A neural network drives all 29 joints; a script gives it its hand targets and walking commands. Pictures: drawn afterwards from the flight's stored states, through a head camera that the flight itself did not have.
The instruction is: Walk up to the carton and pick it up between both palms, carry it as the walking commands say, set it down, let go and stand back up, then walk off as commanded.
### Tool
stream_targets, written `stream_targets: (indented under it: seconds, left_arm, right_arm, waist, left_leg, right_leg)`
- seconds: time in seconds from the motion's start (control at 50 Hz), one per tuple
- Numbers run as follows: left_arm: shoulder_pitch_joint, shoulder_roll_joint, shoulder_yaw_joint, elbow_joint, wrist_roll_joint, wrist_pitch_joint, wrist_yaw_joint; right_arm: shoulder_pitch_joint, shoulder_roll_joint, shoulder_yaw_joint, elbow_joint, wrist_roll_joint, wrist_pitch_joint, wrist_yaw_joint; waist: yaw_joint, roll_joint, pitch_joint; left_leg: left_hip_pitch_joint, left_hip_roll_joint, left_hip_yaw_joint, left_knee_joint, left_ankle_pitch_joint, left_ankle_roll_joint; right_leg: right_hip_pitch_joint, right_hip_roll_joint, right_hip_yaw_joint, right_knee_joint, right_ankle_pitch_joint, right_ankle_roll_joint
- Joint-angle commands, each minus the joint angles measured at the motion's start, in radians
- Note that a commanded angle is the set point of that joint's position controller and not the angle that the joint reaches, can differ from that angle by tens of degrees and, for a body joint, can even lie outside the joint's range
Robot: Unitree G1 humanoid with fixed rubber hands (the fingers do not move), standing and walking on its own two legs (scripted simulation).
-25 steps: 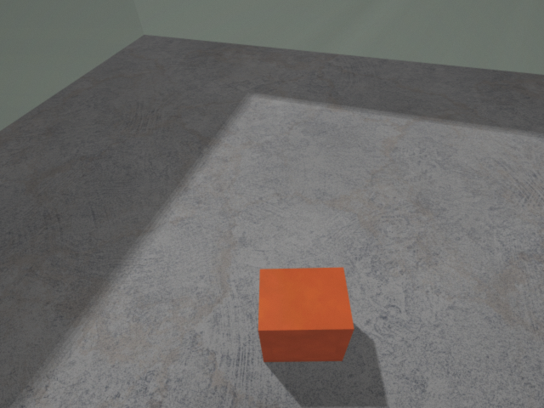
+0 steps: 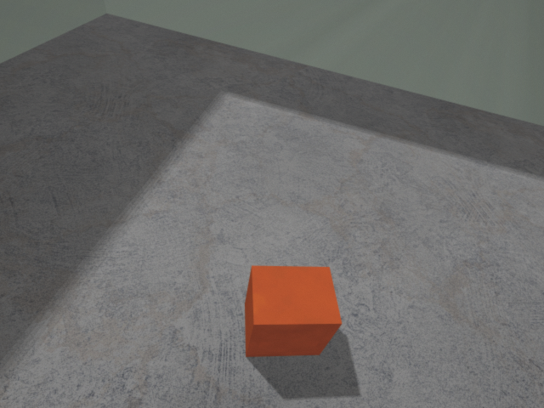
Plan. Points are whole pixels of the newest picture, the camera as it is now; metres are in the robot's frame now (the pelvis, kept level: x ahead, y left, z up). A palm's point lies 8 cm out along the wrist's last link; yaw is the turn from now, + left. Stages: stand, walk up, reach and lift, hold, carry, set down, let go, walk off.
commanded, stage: walk up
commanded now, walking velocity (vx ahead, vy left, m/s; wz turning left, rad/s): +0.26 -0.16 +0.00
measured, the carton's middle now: (287, 312) +0.57 -0.16 -0.65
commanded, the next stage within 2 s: none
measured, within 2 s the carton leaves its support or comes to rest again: neither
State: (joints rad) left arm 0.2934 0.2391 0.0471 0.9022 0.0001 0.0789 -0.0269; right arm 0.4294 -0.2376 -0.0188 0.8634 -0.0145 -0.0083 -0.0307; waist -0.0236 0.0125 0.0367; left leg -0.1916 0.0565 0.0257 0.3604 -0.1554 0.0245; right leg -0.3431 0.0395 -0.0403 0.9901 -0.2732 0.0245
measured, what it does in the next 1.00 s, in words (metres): steps to the right: right foot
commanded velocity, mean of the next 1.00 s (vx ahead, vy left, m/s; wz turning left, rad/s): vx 0.20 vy -0.01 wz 0.00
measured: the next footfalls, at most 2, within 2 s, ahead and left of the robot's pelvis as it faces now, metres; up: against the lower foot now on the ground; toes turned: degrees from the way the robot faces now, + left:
right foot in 0.58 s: +0.15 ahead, -0.28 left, +0.00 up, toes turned -5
left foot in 1.50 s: +0.17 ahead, +0.07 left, +0.00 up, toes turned +1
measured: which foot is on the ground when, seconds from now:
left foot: down 0.00-0.58, up 0.60-1.00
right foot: up 0.00-0.56, down 0.58-1.00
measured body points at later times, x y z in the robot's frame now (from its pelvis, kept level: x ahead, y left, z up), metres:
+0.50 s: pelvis +0.03 -0.11 -0.01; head +0.03 -0.09 +0.44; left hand +0.10 +0.14 -0.15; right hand -0.02 -0.37 -0.13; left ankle +0.04 +0.03 -0.76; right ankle +0.08 -0.26 -0.72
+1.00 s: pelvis +0.10 -0.23 +0.00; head +0.10 -0.29 +0.44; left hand +0.10 +0.05 -0.10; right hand +0.14 -0.46 -0.18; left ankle +0.10 -0.03 -0.67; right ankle +0.11 -0.28 -0.76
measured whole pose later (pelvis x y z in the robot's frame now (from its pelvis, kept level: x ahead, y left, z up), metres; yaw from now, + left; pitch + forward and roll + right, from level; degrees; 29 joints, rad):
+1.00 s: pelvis +0.10 -0.23 +0.00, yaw -1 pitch -2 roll +8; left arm 0.41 0.23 0.03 0.90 0.00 -0.01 0.04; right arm 0.32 -0.24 -0.04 0.87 -0.02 0.08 0.04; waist 0.03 0.01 0.02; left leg -0.41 -0.02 0.01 0.95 -0.21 0.00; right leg -0.16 -0.08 -0.04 0.39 -0.20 -0.02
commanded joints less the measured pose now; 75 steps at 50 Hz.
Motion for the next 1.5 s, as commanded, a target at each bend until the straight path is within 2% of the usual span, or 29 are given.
stream_targets:
  seconds: [0.0, 0.18, 0.26, 0.38, 0.46, 0.5, 0.52, 0.54, 0.62, 0.72, 0.78, 0.8, 0.88, 0.96, 1.0, 1.04, 1.06, 1.08, 1.12, 1.16, 1.22, 1.24, 1.28, 1.34, 1.4, 1.42, 1.44, 1.46, 1.48]
  left_arm:
    - [0.023, 0.089, 0.034, 0.02, 0.037, -0.022, -0.014]
    - [-0.028, 0.072, 0.024, -0.022, 0.034, -0.018, -0.016]
    - [-0.086, 0.051, 0.023, -0.065, 0.036, -0.025, -0.011]
    - [-0.114, 0.013, -0.003, -0.105, 0.018, -0.049, -0.019]
    - [0.013, 0.03, 0.001, -0.067, 0.013, -0.071, -0.011]
    - [0.205, 0.064, 0.022, 0.038, 0.015, -0.101, 0.002]
    - [0.281, 0.189, 0.044, 0.044, 0.024, -0.12, 0.015]
    - [0.234, 0.261, 0.046, 0.02, 0.031, -0.116, 0.02]
    - [0.051, 0.195, 0.027, -0.022, 0.025, -0.108, 0.054]
    - [0.13, 0.11, 0.009, 0.01, 0.01, -0.113, 0.062]
    - [0.163, 0.135, 0.02, 0.004, -0.001, -0.105, 0.078]
    - [0.182, 0.148, 0.019, -0.002, 0.001, -0.104, 0.083]
    - [0.228, 0.13, 0.022, 0.018, -0.01, -0.099, 0.09]
    - [0.193, 0.126, 0.016, -0.004, -0.001, -0.091, 0.089]
    - [0.195, 0.126, 0.015, -0.003, -0.001, -0.085, 0.092]
    - [0.192, 0.132, 0.012, -0.009, 0.001, -0.084, 0.091]
    - [0.172, 0.124, 0.017, -0.024, 0.016, -0.081, 0.09]
    - [0.202, 0.134, 0.008, -0.026, 0.013, -0.078, 0.091]
    - [0.197, 0.142, 0.014, -0.023, 0.021, -0.073, 0.089]
    - [0.197, 0.142, 0.02, -0.024, 0.034, -0.077, 0.088]
    - [0.182, 0.176, 0.02, -0.022, 0.044, -0.075, 0.089]
    - [0.189, 0.165, 0.017, -0.02, 0.04, -0.08, 0.092]
    - [0.149, 0.192, 0.022, -0.01, 0.046, -0.077, 0.087]
    - [0.063, 0.173, 0.022, -0.033, 0.044, -0.086, 0.075]
    - [0.092, 0.114, 0.011, 0.011, 0.046, -0.078, 0.057]
    - [0.107, 0.104, 0.016, 0.005, 0.044, -0.066, 0.069]
    - [0.16, 0.026, -0.001, -0.029, 0.038, -0.069, 0.07]
    - [0.081, 0.051, 0.003, -0.039, 0.03, -0.053, 0.078]
    - [0.063, 0.055, 0.011, -0.055, 0.031, -0.039, 0.067]
  right_arm:
    - [0.136, -0.141, -0.057, 0.07, 0.003, -0.022, -0.012]
    - [0.21, -0.132, -0.067, 0.061, 0.002, -0.023, -0.011]
    - [0.192, -0.147, -0.071, 0.047, -0.007, -0.02, -0.013]
    - [0.144, -0.148, -0.075, 0.023, -0.024, -0.019, 0.003]
    - [0.035, -0.19, -0.084, 0.01, -0.014, -0.016, 0.009]
    - [-0.009, -0.138, -0.072, 0.01, -0.013, -0.025, 0.022]
    - [0.033, -0.047, -0.05, 0.042, -0.007, -0.02, 0.03]
    - [-0.024, -0.051, -0.05, -0.02, -0.013, -0.005, 0.036]
    - [0.02, -0.106, -0.058, 0.055, -0.029, 0.036, 0.059]
    - [0.02, -0.068, -0.054, 0.069, -0.016, 0.055, 0.077]
    - [-0.035, -0.075, -0.045, 0.066, -0.005, 0.069, 0.075]
    - [-0.048, -0.078, -0.052, 0.047, -0.005, 0.078, 0.068]
    - [-0.087, -0.075, -0.047, 0.036, -0.006, 0.091, 0.065]
    - [-0.088, -0.057, -0.043, 0.036, -0.014, 0.093, 0.065]
    - [-0.092, -0.056, -0.05, 0.02, -0.015, 0.093, 0.056]
    - [-0.096, -0.056, -0.041, 0.03, -0.016, 0.095, 0.056]
    - [-0.143, -0.05, -0.039, 0.008, -0.019, 0.098, 0.064]
    - [-0.155, -0.048, -0.041, -0.002, -0.019, 0.103, 0.061]
    - [-0.16, -0.071, -0.05, -0.025, -0.022, 0.1, 0.06]
    - [-0.15, -0.063, -0.045, -0.043, -0.033, 0.096, 0.066]
    - [-0.201, -0.058, -0.039, -0.038, -0.029, 0.09, 0.077]
    - [-0.212, -0.051, -0.042, -0.048, -0.029, 0.091, 0.066]
    - [-0.203, -0.065, -0.038, -0.045, -0.019, 0.077, 0.078]
    - [-0.144, -0.062, -0.03, -0.03, -0.007, 0.061, 0.069]
    - [-0.012, -0.044, -0.032, 0.062, -0.007, 0.018, 0.053]
    - [-0.009, -0.111, -0.052, 0.049, -0.007, 0.018, 0.047]
    - [-0.006, -0.194, -0.065, 0.039, -0.027, 0.012, 0.033]
    - [0.03, -0.206, -0.074, 0.056, -0.024, 0.007, 0.029]
    - [-0.044, -0.191, -0.059, 0.051, -0.021, 0.012, 0.034]
  waist:
    - [-0.011, 0.103, 0.02]
    - [-0.037, 0.108, 0.063]
    - [-0.047, 0.078, 0.058]
    - [-0.05, 0.197, 0.038]
    - [0.027, 0.153, -0.021]
    - [0.108, 0.097, -0.091]
    - [0.152, -0.255, -0.125]
    - [0.136, -0.332, -0.088]
    - [0.044, -0.106, 0.024]
    - [0.032, -0.205, 0.007]
    - [0.041, -0.267, -0.013]
    - [0.048, -0.193, -0.018]
    - [0.044, -0.19, -0.054]
    - [0.043, -0.149, -0.038]
    - [0.042, -0.091, -0.023]
    - [0.052, -0.144, -0.022]
    - [0.053, -0.178, 0.019]
    - [0.065, -0.08, -0.001]
    - [0.063, -0.092, 0.044]
    - [0.077, -0.118, -0.005]
    - [0.08, -0.173, 0.113]
    - [0.082, -0.082, 0.113]
    - [0.074, -0.176, 0.115]
    - [0.043, -0.238, 0.037]
    - [-0.001, -0.156, -0.108]
    - [0.008, -0.061, -0.014]
    - [0.014, 0.195, -0.08]
    - [-0.01, 0.177, -0.074]
    - [0.047, 0.14, 0.028]
  left_leg:
    - [0.096, 0.208, -0.296, -0.242, -0.319, -0.134]
    - [0.069, 0.241, -0.292, -0.247, -0.376, -0.081]
    - [0.125, 0.287, -0.336, -0.245, -0.407, 0.09]
    - [0.08, 0.258, -0.224, -0.213, -0.372, 0.118]
    - [-0.065, 0.188, -0.104, -0.113, -0.259, 0.082]
    - [-0.216, 0.091, -0.027, 0.093, -0.333, 0.037]
    - [-0.305, -0.025, 0.041, 0.375, -0.352, 0.007]
    - [-0.366, -0.035, -0.012, 0.521, -0.344, -0.02]
    - [-0.358, 0.002, -0.09, 0.678, -0.169, -0.043]
    - [-0.278, -0.039, -0.065, 0.646, 0.027, -0.035]
    - [-0.29, -0.065, -0.023, 0.626, -0.016, -0.057]
    - [-0.31, -0.071, -0.019, 0.643, -0.068, -0.066]
    - [-0.335, -0.067, -0.019, 0.656, -0.063, -0.063]
    - [-0.331, -0.075, -0.03, 0.66, -0.075, -0.049]
    - [-0.324, -0.052, -0.039, 0.65, -0.077, -0.063]
    - [-0.349, -0.065, -0.038, 0.613, -0.093, -0.062]
    - [-0.375, -0.054, -0.027, 0.631, -0.094, -0.063]
    - [-0.378, -0.048, -0.047, 0.652, -0.079, -0.059]
    - [-0.383, -0.028, -0.059, 0.682, -0.078, -0.068]
    - [-0.399, -0.019, -0.073, 0.679, -0.104, -0.069]
    - [-0.436, -0.015, -0.063, 0.605, -0.097, -0.076]
    - [-0.402, -0.004, -0.071, 0.557, -0.094, -0.072]
    - [-0.352, 0.001, -0.059, 0.495, -0.123, -0.076]
    - [-0.163, -0.026, -0.042, 0.283, -0.132, -0.055]
    - [0.124, -0.08, 0.073, 0.052, -0.119, -0.04]
    - [0.143, 0.041, -0.06, -0.03, 0.024, -0.041]
    - [0.185, 0.265, -0.332, -0.068, 0.261, 0.019]
    - [0.029, 0.281, -0.388, -0.156, -0.015, 0.079]
    - [-0.093, 0.278, -0.381, -0.18, -0.09, 0.064]
  right_leg:
    - [-0.169, -0.041, 0.056, 0.037, 0.079, 0.013]
    - [-0.216, -0.075, 0.046, 0.043, 0.094, 0.027]
    - [-0.29, -0.096, 0.036, -0.038, 0.035, 0.029]
    - [-0.204, -0.108, -0.004, -0.262, -0.059, 0.033]
    - [0.129, -0.081, -0.064, -0.502, 0.026, 0.031]
    - [0.4, -0.104, -0.019, -0.559, 0.01, 0.028]
    - [0.438, -0.308, 0.238, -0.756, -0.147, 0.045]
    - [0.336, -0.469, 0.492, -0.871, -0.346, -0.033]
    - [0.152, -0.432, 0.414, -0.899, -0.349, -0.047]
    - [0.157, -0.305, 0.207, -0.81, -0.039, 0.118]
    - [0.257, -0.278, 0.096, -0.691, 0.513, 0.123]
    - [0.306, -0.313, 0.119, -0.649, 0.738, 0.098]
    - [0.373, -0.326, 0.101, -0.622, 0.856, 0.099]
    - [0.328, -0.324, 0.099, -0.644, 0.71, 0.075]
    - [0.274, -0.377, 0.156, -0.678, 0.552, 0.009]
    - [0.295, -0.357, 0.156, -0.685, 0.511, -0.013]
    - [0.246, -0.388, 0.153, -0.695, 0.497, -0.087]
    - [0.264, -0.413, 0.179, -0.7, 0.508, -0.053]
    - [0.211, -0.444, 0.216, -0.726, 0.413, -0.102]
    - [0.225, -0.429, 0.217, -0.763, 0.122, -0.138]
    - [0.141, -0.447, 0.264, -0.85, -0.168, -0.157]
    - [0.132, -0.455, 0.248, -0.839, -0.071, -0.159]
    - [0.113, -0.448, 0.231, -0.855, -0.16, -0.157]
    - [0.097, -0.328, 0.082, -0.751, 0.072, -0.114]
    - [0.047, -0.245, 0.004, -0.57, -0.192, -0.077]
    - [-0.067, -0.222, -0.034, -0.467, -0.069, -0.039]
    - [-0.165, -0.106, -0.08, -0.314, -0.24, 0.011]
    - [-0.14, -0.105, -0.029, -0.175, -0.278, 0.006]
    - [-0.139, -0.097, 0.009, -0.099, -0.264, 0.005]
